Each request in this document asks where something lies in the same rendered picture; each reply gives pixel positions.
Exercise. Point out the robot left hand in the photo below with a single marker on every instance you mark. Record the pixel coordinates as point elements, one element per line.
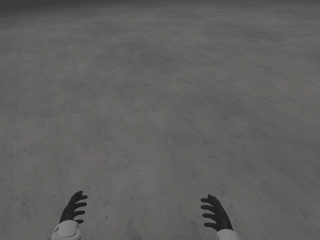
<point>69,212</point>

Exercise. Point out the left robot forearm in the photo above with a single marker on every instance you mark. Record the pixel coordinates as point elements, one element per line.
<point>67,230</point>

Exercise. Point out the robot right hand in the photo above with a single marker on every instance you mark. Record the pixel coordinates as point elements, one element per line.
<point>220,217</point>

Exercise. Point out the right robot forearm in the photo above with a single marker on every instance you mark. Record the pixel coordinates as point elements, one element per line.
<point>227,234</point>

